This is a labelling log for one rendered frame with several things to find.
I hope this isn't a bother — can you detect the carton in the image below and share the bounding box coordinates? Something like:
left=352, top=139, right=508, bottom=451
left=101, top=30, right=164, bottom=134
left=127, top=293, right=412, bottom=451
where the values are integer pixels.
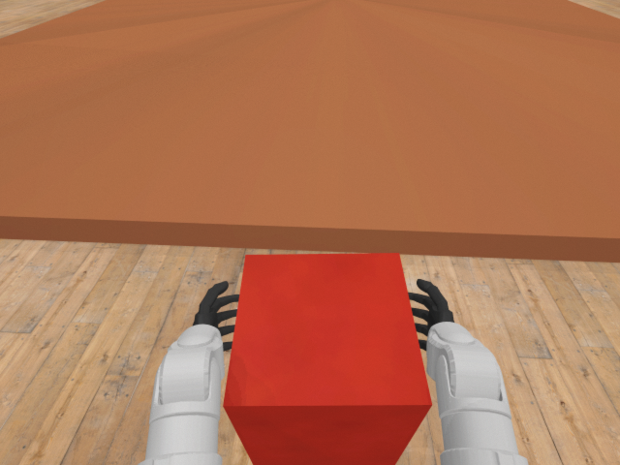
left=223, top=253, right=432, bottom=465

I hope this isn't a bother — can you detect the robot left hand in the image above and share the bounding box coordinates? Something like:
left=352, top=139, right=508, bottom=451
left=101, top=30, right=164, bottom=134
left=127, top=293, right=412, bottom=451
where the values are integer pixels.
left=192, top=281, right=239, bottom=351

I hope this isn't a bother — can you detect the robot left forearm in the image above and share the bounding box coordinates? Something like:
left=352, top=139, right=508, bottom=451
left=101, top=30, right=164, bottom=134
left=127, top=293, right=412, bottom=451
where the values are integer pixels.
left=138, top=325, right=225, bottom=465

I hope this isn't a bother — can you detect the robot right forearm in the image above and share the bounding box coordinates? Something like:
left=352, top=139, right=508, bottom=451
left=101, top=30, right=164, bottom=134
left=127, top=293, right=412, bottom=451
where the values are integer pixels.
left=426, top=322, right=529, bottom=465

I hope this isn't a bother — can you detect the robot right hand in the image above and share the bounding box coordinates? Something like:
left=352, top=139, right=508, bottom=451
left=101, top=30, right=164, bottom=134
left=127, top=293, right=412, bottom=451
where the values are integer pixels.
left=408, top=279, right=454, bottom=351

